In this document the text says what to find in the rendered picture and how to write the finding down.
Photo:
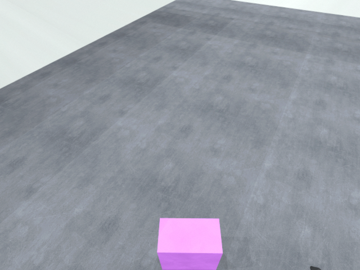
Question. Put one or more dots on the carton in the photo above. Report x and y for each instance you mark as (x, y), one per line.
(189, 243)

